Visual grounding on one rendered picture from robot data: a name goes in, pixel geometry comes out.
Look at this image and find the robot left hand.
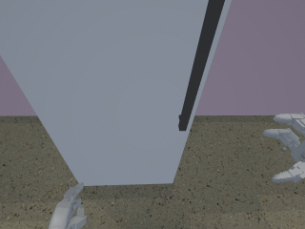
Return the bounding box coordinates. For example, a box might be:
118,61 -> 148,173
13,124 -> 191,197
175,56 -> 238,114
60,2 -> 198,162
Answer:
49,182 -> 87,229

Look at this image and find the fridge door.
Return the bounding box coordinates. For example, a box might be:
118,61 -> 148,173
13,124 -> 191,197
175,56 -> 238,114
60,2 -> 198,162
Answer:
0,0 -> 232,186

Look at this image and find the handle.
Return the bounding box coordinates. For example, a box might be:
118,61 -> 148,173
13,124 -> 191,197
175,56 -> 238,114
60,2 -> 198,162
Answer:
178,0 -> 225,132

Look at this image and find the robot right hand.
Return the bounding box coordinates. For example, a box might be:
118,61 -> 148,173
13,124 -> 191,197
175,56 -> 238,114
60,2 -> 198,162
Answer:
262,113 -> 305,183

